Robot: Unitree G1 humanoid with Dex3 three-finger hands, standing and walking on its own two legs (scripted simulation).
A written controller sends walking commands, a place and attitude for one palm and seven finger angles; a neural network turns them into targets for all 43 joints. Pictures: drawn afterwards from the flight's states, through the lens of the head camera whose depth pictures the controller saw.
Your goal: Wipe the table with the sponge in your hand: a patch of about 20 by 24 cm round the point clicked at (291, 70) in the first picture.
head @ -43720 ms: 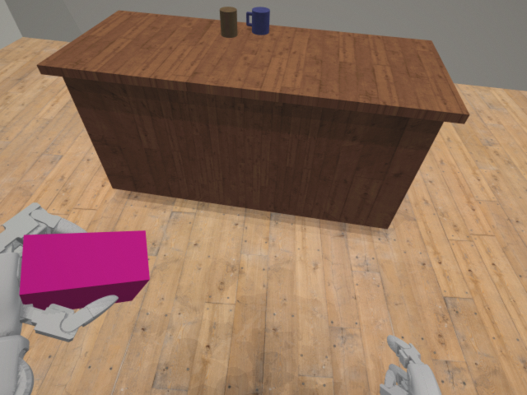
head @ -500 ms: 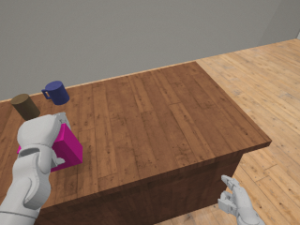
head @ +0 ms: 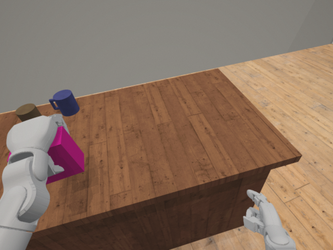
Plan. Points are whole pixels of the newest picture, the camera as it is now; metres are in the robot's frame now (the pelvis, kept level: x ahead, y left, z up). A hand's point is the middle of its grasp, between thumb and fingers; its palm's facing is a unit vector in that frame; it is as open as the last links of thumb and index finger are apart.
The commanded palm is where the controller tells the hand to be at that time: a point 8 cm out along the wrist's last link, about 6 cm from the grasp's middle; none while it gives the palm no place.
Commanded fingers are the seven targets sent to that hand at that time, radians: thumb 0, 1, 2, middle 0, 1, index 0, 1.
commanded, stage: bring the sponge back beside the body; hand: left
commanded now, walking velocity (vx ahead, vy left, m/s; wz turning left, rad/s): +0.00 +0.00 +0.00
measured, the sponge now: (54, 161) +0.25 +0.32 +0.11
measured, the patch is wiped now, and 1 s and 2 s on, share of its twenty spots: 0.95 0.95 0.95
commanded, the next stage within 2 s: step back with the hand held close in 1.68 s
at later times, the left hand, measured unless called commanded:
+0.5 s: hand (52, 160) +0.24 +0.31 +0.13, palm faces +0.09 -0.11 -0.99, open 10.0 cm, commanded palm +0.20 +0.29 +0.21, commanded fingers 0.00 0.10 1.30 -1.20 -1.60 -1.20 -1.60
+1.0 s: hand (59, 175) +0.21 +0.28 +0.12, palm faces +0.06 -0.14 -0.99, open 10.0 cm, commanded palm +0.17 +0.28 +0.20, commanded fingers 0.00 0.10 1.30 -1.20 -1.60 -1.20 -1.60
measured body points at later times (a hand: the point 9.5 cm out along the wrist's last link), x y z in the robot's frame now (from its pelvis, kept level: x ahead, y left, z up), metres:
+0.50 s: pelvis +0.00 +0.00 +0.00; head -0.02 -0.05 +0.45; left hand +0.23 +0.31 +0.19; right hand +0.26 -0.19 -0.08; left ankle +0.03 +0.12 -0.74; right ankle +0.00 -0.11 -0.74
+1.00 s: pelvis +0.00 +0.00 +0.00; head -0.02 -0.05 +0.45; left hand +0.20 +0.28 +0.17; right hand +0.27 -0.19 -0.07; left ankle +0.03 +0.12 -0.74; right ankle +0.00 -0.11 -0.74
